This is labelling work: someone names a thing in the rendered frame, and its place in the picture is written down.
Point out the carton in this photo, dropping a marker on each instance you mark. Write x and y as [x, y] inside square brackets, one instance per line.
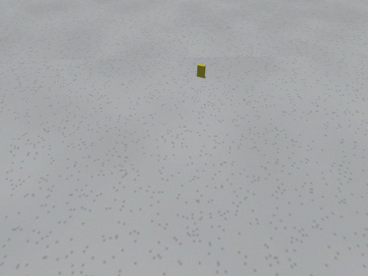
[201, 70]

